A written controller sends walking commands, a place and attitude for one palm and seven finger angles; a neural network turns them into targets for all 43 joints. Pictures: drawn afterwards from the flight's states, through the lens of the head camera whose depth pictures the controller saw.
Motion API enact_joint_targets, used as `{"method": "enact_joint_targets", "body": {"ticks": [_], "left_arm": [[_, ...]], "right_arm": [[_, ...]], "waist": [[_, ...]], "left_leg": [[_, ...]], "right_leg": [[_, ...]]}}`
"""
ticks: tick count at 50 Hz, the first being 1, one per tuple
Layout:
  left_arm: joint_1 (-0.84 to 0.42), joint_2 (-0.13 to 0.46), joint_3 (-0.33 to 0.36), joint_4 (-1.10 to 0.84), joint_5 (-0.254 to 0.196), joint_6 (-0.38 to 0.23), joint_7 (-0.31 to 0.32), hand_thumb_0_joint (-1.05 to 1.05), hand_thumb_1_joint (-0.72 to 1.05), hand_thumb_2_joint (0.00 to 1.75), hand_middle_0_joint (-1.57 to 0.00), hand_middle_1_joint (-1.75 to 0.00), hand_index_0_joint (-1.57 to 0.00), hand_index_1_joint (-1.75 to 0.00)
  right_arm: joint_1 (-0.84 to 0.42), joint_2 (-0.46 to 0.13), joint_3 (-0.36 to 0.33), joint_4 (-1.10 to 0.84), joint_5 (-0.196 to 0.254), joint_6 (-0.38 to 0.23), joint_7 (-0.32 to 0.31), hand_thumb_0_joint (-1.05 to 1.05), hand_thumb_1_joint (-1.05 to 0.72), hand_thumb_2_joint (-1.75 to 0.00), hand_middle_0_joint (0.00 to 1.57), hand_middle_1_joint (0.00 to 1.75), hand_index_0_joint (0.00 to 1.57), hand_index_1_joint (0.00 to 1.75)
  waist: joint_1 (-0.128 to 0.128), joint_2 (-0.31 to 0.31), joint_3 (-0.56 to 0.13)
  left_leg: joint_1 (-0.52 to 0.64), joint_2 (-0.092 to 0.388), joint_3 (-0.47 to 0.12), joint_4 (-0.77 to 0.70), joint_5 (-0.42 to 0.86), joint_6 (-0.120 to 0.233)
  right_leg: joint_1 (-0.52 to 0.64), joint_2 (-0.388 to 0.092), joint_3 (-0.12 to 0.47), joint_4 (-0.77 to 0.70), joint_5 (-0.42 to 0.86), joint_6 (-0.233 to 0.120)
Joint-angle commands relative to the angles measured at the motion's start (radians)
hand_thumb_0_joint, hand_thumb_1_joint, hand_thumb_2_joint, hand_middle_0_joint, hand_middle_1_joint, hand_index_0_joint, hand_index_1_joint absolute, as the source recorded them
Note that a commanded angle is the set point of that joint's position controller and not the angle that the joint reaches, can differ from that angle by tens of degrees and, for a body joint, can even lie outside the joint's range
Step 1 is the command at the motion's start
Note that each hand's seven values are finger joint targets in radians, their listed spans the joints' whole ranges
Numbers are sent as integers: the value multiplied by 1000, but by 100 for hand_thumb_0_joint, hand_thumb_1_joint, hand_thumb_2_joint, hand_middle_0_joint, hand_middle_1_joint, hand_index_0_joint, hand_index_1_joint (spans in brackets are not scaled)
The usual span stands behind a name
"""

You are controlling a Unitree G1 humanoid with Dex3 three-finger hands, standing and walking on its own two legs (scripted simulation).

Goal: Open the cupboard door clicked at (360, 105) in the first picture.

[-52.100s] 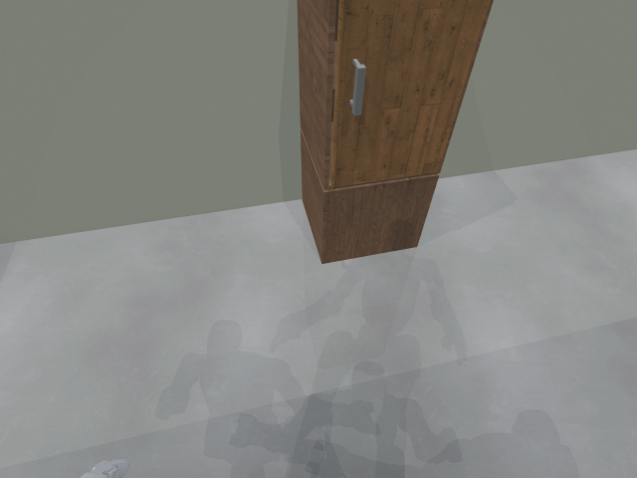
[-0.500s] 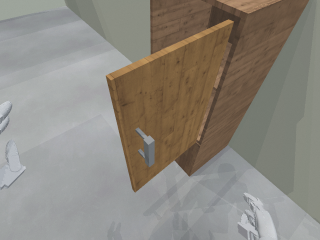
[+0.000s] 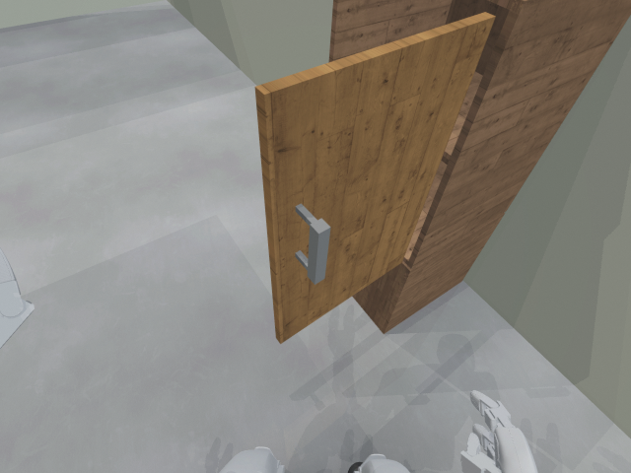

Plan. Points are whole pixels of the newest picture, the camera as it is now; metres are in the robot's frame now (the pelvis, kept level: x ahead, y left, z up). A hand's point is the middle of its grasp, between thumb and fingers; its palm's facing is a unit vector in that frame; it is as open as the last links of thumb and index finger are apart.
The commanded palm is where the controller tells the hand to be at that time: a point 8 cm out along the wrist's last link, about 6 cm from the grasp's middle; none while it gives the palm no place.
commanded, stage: step back with the hand held close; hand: left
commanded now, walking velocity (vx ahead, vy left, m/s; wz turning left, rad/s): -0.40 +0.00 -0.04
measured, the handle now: (309, 244) +0.42 +0.05 +0.03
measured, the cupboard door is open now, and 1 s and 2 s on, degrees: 93 93 93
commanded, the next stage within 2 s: stop stepping back and stand still in 0.56 s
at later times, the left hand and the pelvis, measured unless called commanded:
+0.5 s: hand (46, 367) +0.16 +0.22 +0.19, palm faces +0.29 -0.81 -0.51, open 7.4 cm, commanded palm +0.08 +0.27 +0.20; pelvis -0.08 -0.02 +0.03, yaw -3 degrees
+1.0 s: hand out of the picture +0.00 +0.19 +0.19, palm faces +0.41 -0.80 -0.44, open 7.4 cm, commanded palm -0.05 +0.23 +0.20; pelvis -0.21 -0.06 +0.03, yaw -3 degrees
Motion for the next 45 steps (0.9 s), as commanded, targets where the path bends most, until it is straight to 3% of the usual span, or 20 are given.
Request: {"method": "enact_joint_targets", "body": {"ticks": [1, 5, 7, 12, 13, 15, 16, 17, 19, 21, 23, 26, 29, 33, 38, 39, 40, 41, 43, 45], "left_arm": [[-13, 211, 114, -181, -24, -51, 27, 0, 90, 90, -20, -30, -20, -30], [4, 229, 179, -246, 0, -69, 30, 0, 90, 90, -20, -30, -20, -30], [26, 219, 179, -231, -10, -69, 22, 0, 90, 90, -20, -30, -20, -30], [0, 153, 61, -207, -42, -67, 15, 0, 90, 90, -20, -30, -20, -30], [-39, 162, 49, -208, -42, -72, 8, 0, 90, 90, -20, -30, -20, -30], [-115, 249, 71, -211, -23, -83, 18, 0, 90, 90, -20, -30, -20, -30], [-138, 236, 56, -191, -22, -61, 21, 0, 90, 90, -20, -30, -20, -30], [-97, 276, 103, -176, -18, -44, 23, 0, 90, 90, -20, -30, -20, -30], [-3, 273, 129, -163, -15, -10, 12, 0, 90, 90, -20, -30, -20, -30], [46, 243, 101, -185, -27, -4, 7, 0, 90, 90, -20, -30, -20, -30], [41, 275, 123, -245, -40, -12, 5, 0, 90, 90, -20, -30, -20, -30], [214, 243, 134, -163, -62, -2, -13, 0, 90, 90, -20, -30, -20, -30], [189, 224, 107, -249, -59, 15, -8, 0, 90, 90, -20, -30, -20, -30], [172, 218, 89, -251, -68, 55, 3, 0, 90, 90, -20, -30, -20, -30], [141, 238, 99, -255, -64, 76, 42, 0, 90, 90, -20, -30, -20, -30], [120, 251, 106, -241, -55, 70, 41, 0, 90, 90, -20, -30, -20, -30], [106, 312, 143, -246, -47, 64, 43, 0, 90, 90, -20, -30, -20, -30], [52, 318, 139, -266, -51, 51, 45, 0, 90, 90, -20, -30, -20, -30], [2, 218, 73, -140, -51, 47, 34, 0, 90, 90, -20, -30, -20, -30], [-40, 206, 41, -117, -44, 36, 30, 0, 90, 90, -20, -30, -20, -30]], "right_arm": [[-73, -132, -60, -145, 11, -35, -5, 0, -90, -90, 20, 30, 20, 30], [-115, -156, -76, -180, 10, -52, -18, 0, -90, -90, 20, 30, 20, 30], [-102, -140, -92, -165, 4, -76, -12, 0, -90, -90, 20, 30, 20, 30], [-84, -122, -70, -80, -15, -111, 9, 0, -90, -90, 20, 30, 20, 30], [-91, -127, -69, -66, -15, -108, 12, 0, -90, -90, 20, 30, 20, 30], [-102, -91, -57, -54, -9, -76, 2, 0, -90, -90, 20, 30, 20, 30], [-136, -99, -69, -82, 18, -71, -4, 0, -90, -90, 20, 30, 20, 30], [-160, -95, -62, -107, 25, -67, -8, 0, -90, -90, 20, 30, 20, 30], [-179, -70, -27, -127, 14, -49, -13, 0, -90, -90, 20, 30, 20, 30], [-177, -73, -7, -125, 9, -25, -23, 0, -90, -90, 20, 30, 20, 30], [-144, -119, -31, -133, 16, -11, -26, 0, -90, -90, 20, 30, 20, 30], [-129, -125, -70, -161, 9, -19, 5, 0, -90, -90, 20, 30, 20, 30], [-89, -128, -69, -136, 2, -40, 21, 0, -90, -90, 20, 30, 20, 30], [-108, -135, -71, -129, 3, -56, 15, 0, -90, -90, 20, 30, 20, 30], [-112, -141, -56, -152, 11, -55, -10, 0, -90, -90, 20, 30, 20, 30], [-111, -132, -55, -151, 9, -45, -12, 0, -90, -90, 20, 30, 20, 30], [-115, -118, -58, -152, 4, -30, -9, 0, -90, -90, 20, 30, 20, 30], [-117, -120, -44, -139, -6, -31, -11, 0, -90, -90, 20, 30, 20, 30], [-42, -112, -50, -80, 10, -41, -8, 0, -90, -90, 20, 30, 20, 30], [-71, -122, -49, -83, 14, -40, -14, 0, -90, -90, 20, 30, 20, 30]], "waist": [[-31, -2, -147], [-4, 312, -201], [-6, 215, -213], [-13, 233, -170], [-13, 180, -185], [-25, -53, -280], [-15, -199, -299], [6, -249, -290], [10, -162, -267], [-10, 23, -271], [-13, 90, -320], [10, 259, -367], [-6, 239, -319], [-10, 206, -271], [-20, 259, -191], [-28, 149, -155], [-33, -75, -150], [-13, -167, -87], [-48, -122, -129], [-50, -76, -117]], "left_leg": [[-10, 37, -88, -182, -208, 3], [-401, 299, -352, -549, -423, 129], [-289, 342, -320, -508, -277, 150], [176, 266, -194, -379, 184, 65], [229, 235, -159, -297, 281, 34], [262, 108, 11, -79, 270, -48], [129, 23, 32, 28, 47, -55], [14, -10, 7, 105, -97, -49], [-42, -2, 11, 50, -109, -52], [40, 2, 33, -163, 84, -62], [219, 94, -33, -322, 639, -27], [395, 335, -214, -362, 1067, 86], [456, 329, -170, -353, 1124, 98], [305, 315, -149, -449, 711, 110], [1, 165, -51, -534, -245, 21], [-11, 89, -3, -399, -256, -18], [64, 5, 18, -55, -153, -54], [2, 5, -43, 213, -57, -56], [-57, 37, -58, 358, 17, -66], [-43, 58, -28, 249, 45, -62]], "right_leg": [[56, -95, 133, -202, -224, -68], [458, 93, -43, 353, -75, 6], [372, 105, -14, 432, -267, -2], [123, 49, -46, -120, -314, -43], [122, 14, 7, -261, -130, -55], [167, -208, 232, -281, 558, -96], [279, -230, 213, -227, 910, -27], [345, -252, 188, -196, 1089, 6], [417, -249, 143, -125, 1154, -72], [425, -189, 101, -79, 1042, -91], [368, -64, 45, -38, 744, -22], [152, 54, -7, 141, -318, -27], [62, 48, -41, 190, -312, -19], [125, 42, -64, 259, -317, -6], [414, 48, -184, -124, -300, -37], [378, -5, -121, -282, -317, -59], [165, -219, 199, -488, -510, -141], [24, -400, 393, -552, -431, -229], [85, -312, 248, -455, -361, -164], [115, -279, 146, -416, -291, -145]]}}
